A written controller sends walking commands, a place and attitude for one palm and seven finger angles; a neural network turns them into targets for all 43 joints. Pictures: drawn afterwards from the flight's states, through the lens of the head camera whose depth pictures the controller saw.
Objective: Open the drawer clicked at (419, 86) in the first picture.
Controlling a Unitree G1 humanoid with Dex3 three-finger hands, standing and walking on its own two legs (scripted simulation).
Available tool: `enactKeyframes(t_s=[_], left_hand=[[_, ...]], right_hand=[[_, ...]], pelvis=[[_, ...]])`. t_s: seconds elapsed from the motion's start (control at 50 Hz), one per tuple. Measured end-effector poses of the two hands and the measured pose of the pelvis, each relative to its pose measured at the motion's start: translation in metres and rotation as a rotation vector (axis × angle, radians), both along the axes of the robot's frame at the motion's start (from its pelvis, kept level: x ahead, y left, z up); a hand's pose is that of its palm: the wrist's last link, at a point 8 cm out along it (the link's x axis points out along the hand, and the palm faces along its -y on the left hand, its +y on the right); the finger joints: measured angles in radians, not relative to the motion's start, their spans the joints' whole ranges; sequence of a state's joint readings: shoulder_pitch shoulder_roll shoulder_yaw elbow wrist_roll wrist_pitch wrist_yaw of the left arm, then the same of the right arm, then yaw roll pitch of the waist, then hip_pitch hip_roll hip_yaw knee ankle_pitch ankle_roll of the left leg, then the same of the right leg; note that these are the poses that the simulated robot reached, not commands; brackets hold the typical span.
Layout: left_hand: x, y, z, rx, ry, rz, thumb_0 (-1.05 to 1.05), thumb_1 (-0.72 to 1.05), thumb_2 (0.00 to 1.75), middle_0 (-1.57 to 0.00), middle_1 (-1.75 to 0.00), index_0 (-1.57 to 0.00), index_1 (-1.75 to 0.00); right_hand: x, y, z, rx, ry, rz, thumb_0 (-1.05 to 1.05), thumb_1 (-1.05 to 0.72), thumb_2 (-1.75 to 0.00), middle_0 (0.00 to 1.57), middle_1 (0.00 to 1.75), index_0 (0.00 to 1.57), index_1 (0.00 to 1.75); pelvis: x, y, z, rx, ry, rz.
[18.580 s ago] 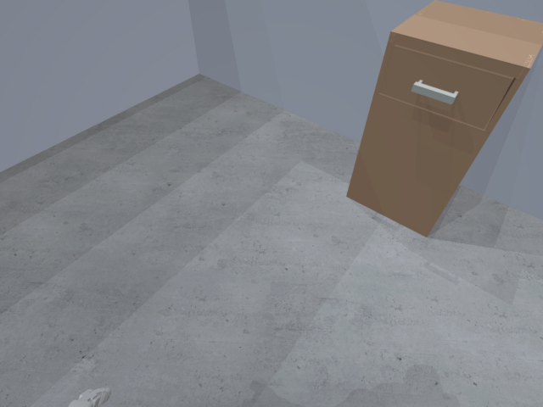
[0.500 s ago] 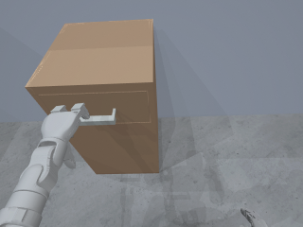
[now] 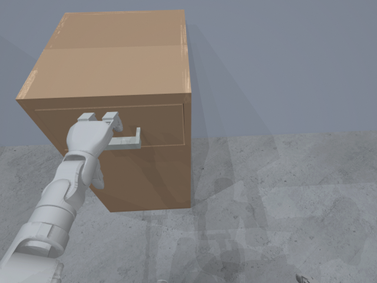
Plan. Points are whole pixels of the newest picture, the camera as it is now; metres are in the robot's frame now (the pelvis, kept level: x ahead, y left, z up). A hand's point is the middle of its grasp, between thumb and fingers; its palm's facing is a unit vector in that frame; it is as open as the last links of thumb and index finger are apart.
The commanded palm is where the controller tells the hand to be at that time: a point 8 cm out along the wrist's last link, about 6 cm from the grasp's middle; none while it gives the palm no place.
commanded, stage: move the hooked fingers above the handle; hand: left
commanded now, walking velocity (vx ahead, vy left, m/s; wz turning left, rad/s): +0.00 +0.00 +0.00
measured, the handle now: (116, 137) +0.49 +0.23 -0.05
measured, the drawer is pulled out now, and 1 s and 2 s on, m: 0.00 0.00 0.00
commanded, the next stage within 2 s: none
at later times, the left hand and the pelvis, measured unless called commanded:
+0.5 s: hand (117, 135) +0.45 +0.20 +0.01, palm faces +0.02 -0.05 -1.00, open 13.8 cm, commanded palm +0.44 +0.23 +0.06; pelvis -0.02 -0.01 -0.02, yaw -1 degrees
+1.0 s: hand (105, 138) +0.45 +0.23 +0.01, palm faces -0.05 -0.03 -1.00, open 13.8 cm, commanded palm +0.44 +0.25 +0.06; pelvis -0.02 -0.01 -0.02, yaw -2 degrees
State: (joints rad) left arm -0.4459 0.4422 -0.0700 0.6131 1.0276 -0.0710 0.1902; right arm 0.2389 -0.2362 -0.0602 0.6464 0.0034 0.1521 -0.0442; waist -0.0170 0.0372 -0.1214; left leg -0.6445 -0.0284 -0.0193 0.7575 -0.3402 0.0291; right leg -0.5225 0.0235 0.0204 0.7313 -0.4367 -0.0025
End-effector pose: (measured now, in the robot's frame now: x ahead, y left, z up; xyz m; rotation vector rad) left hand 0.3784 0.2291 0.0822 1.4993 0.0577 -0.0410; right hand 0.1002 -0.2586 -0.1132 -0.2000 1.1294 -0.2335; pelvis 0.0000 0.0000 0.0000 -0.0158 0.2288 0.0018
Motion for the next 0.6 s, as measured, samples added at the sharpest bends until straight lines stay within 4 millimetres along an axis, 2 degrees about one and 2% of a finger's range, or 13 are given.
enactKeyframes(t_s=[0.06,0.12,0.24,0.34,0.44,0.52,0.6], left_hand=[[0.011,-0.003,0.002,0.002,-0.060,-0.012,-0.01,-0.49,0.30,-0.32,-1.20,-0.32,-1.20],[0.019,0.004,0.003,0.030,-0.099,0.042,0.00,-0.49,0.30,-0.32,-1.20,-0.32,-1.20],[0.021,0.021,-0.011,0.088,-0.003,0.168,0.00,-0.49,0.30,-0.32,-1.20,-0.32,-1.20],[0.026,0.001,-0.019,0.052,0.065,0.087,-0.01,-0.49,0.30,-0.32,-1.20,-0.32,-1.20],[0.047,-0.023,-0.015,0.023,-0.019,-0.018,-0.01,-0.49,0.30,-0.33,-1.20,-0.33,-1.20],[0.051,-0.026,-0.016,0.029,-0.095,0.001,0.00,-0.49,0.30,-0.39,-1.24,-0.33,-1.21],[0.050,-0.019,-0.020,0.077,-0.075,0.082,0.00,-0.49,0.30,-0.38,-1.24,-0.34,-1.24]], right_hand=[[-0.014,0.000,-0.004,-0.001,0.021,-0.016,0.01,-0.90,-0.90,0.20,0.30,0.20,0.30],[-0.030,0.000,-0.010,0.007,0.051,-0.034,0.01,-0.90,-0.90,0.20,0.30,0.20,0.30],[-0.066,-0.001,-0.016,0.029,0.132,-0.072,0.01,-0.90,-0.90,0.20,0.30,0.20,0.30],[-0.091,-0.006,-0.013,-0.003,0.181,-0.097,0.01,-0.90,-0.90,0.20,0.30,0.20,0.30],[-0.108,-0.017,-0.010,-0.048,0.197,-0.125,0.01,-0.90,-0.90,0.20,0.30,0.20,0.30],[-0.119,-0.024,-0.017,-0.050,0.222,-0.125,0.01,-0.90,-0.90,0.20,0.30,0.20,0.30],[-0.124,-0.024,-0.023,-0.026,0.234,-0.136,0.01,-0.90,-0.90,0.20,0.30,0.20,0.30]], pelvis=[[-0.004,0.002,-0.004,-0.003,0.019,-0.007],[-0.008,0.003,-0.007,-0.005,0.038,-0.015],[-0.012,0.003,-0.007,-0.006,0.050,-0.019],[-0.015,0.000,-0.007,-0.010,0.044,-0.006],[-0.019,-0.004,-0.013,-0.014,0.076,-0.008],[-0.023,-0.006,-0.018,-0.015,0.107,-0.018],[-0.027,-0.008,-0.020,-0.010,0.112,-0.028]])
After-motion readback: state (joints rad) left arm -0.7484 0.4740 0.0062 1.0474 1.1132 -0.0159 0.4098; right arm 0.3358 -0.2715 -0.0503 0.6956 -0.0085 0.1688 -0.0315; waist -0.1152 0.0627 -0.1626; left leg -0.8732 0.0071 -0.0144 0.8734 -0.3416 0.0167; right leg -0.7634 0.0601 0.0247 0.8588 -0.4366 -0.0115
